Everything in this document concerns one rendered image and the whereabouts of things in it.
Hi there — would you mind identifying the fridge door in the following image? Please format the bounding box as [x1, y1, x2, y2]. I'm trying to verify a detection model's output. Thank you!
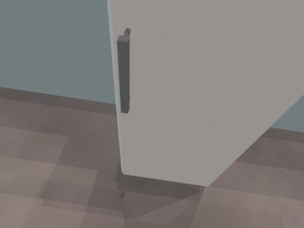
[110, 0, 304, 187]

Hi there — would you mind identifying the handle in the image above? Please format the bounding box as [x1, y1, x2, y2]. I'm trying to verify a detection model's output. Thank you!
[117, 28, 130, 114]

